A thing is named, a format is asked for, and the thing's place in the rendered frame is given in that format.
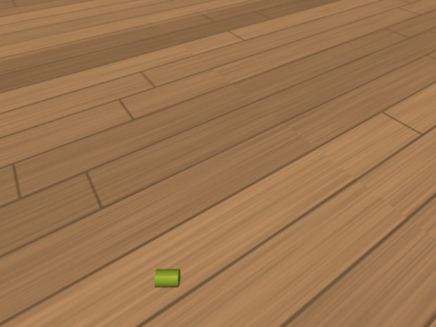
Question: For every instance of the can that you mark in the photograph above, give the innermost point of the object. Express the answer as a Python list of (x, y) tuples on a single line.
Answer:
[(167, 278)]

